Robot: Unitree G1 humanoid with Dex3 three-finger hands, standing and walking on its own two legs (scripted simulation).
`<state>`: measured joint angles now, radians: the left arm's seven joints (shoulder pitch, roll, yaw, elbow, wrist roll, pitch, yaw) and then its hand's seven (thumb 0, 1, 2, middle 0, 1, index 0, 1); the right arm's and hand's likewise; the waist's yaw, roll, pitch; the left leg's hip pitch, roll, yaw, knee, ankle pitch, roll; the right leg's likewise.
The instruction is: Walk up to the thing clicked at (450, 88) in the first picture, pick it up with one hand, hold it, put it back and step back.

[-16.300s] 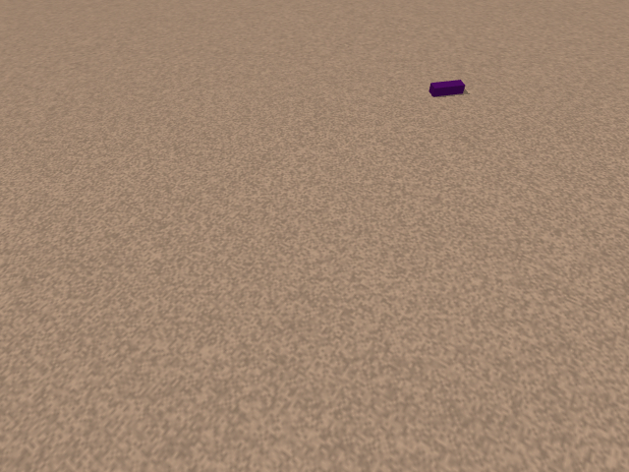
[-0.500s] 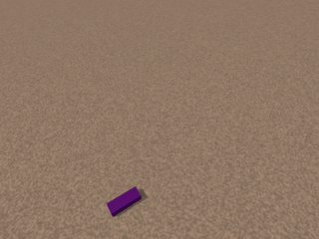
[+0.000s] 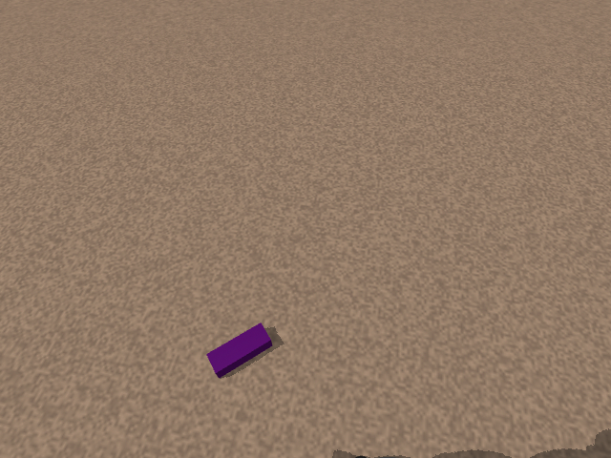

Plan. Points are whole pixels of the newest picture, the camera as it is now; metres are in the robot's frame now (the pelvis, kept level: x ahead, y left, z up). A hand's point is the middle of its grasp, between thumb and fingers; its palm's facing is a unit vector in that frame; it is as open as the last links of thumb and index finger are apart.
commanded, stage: walk up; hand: left
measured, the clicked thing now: (240, 349) +0.50 +0.23 -0.75
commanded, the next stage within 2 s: none
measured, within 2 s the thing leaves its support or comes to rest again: neither
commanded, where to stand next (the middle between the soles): +0.11 +0.01 m, yaw -3 degrees
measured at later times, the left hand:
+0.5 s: hand out of the picture +0.01 +0.31 -0.18, palm faces -0.12 -0.93 -0.36, open 7.4 cm
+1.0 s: hand out of the picture -0.13 +0.26 -0.14, palm faces -0.01 -0.91 -0.41, open 7.4 cm
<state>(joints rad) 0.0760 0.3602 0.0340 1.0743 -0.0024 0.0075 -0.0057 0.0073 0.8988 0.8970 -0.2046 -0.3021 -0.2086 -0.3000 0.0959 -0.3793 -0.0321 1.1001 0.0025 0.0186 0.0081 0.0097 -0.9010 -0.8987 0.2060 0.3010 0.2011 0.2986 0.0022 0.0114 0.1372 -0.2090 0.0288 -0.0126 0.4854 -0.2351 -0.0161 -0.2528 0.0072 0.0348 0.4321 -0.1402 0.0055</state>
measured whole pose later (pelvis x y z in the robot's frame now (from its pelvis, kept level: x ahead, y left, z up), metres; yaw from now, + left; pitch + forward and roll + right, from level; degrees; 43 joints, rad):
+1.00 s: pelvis -0.25 +0.00 -0.01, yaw +0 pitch -1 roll +1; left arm 0.14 0.35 0.09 0.75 0.06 0.05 0.00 0.01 0.90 0.90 -0.20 -0.30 -0.21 -0.30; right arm 0.24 -0.41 -0.05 0.91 -0.02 0.03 -0.04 0.01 -0.90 -0.90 0.21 0.30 0.20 0.30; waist 0.02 0.01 0.16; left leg -0.32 -0.04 -0.05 0.87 -0.51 -0.02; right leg -0.36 -0.01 -0.08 0.62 -0.24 -0.06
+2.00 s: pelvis -0.28 +0.00 -0.01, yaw +0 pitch -2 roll +0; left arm 0.10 0.37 0.02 1.02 0.01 -0.04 0.01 0.01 0.90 0.90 -0.20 -0.30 -0.21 -0.30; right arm 0.10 -0.36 -0.06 1.02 -0.02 0.00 0.01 0.01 -0.90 -0.90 0.21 0.30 0.20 0.30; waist 0.00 0.00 0.07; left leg -0.19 0.01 0.01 0.58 -0.35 0.00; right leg -0.19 -0.02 0.04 0.57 -0.34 0.03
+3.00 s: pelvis -0.31 -0.02 +0.01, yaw +1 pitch -2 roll +0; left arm 0.12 0.35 0.00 1.14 0.01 -0.02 -0.02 0.01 0.90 0.90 -0.20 -0.30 -0.21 -0.30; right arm 0.13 -0.36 -0.01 1.15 -0.01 -0.01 0.02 0.01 -0.90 -0.90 0.20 0.30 0.20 0.30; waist -0.01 0.01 0.07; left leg -0.13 0.03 0.00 0.34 -0.17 -0.03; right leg -0.13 0.00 0.03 0.33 -0.16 0.01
